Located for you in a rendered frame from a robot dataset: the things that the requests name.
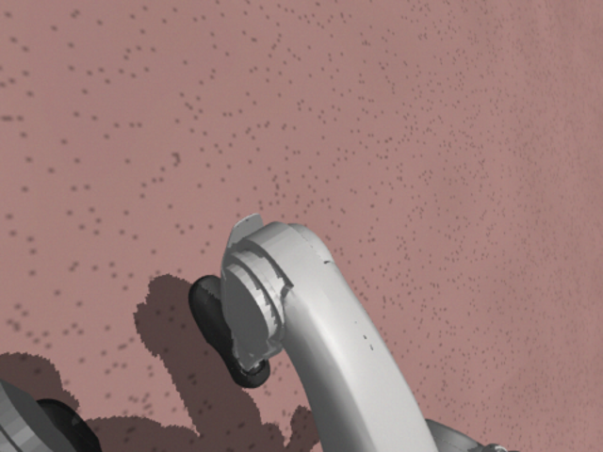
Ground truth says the right robot foot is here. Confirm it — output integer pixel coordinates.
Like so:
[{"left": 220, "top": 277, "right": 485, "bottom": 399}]
[{"left": 188, "top": 275, "right": 270, "bottom": 389}]

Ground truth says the left robot foot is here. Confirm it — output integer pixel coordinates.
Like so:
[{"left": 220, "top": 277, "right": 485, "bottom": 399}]
[{"left": 36, "top": 398, "right": 103, "bottom": 452}]

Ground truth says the right robot hand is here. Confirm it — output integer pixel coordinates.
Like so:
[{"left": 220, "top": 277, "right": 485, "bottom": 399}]
[{"left": 425, "top": 419, "right": 485, "bottom": 452}]

